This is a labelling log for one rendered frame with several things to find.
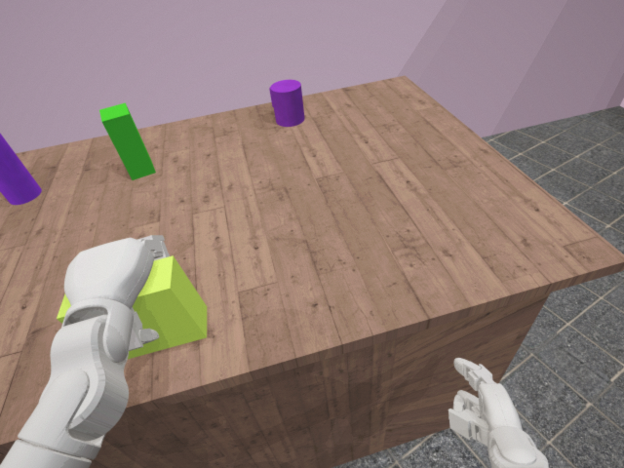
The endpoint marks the robot right hand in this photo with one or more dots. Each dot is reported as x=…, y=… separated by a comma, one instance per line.
x=473, y=417

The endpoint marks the robot left hand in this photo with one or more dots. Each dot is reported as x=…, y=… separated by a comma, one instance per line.
x=118, y=271

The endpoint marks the table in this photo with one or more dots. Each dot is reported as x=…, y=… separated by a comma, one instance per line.
x=345, y=263

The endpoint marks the left robot forearm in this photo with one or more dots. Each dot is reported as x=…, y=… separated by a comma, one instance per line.
x=87, y=392

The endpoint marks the sponge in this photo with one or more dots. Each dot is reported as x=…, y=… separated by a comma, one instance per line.
x=169, y=304

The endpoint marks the right robot forearm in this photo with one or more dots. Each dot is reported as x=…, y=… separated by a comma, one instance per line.
x=511, y=447

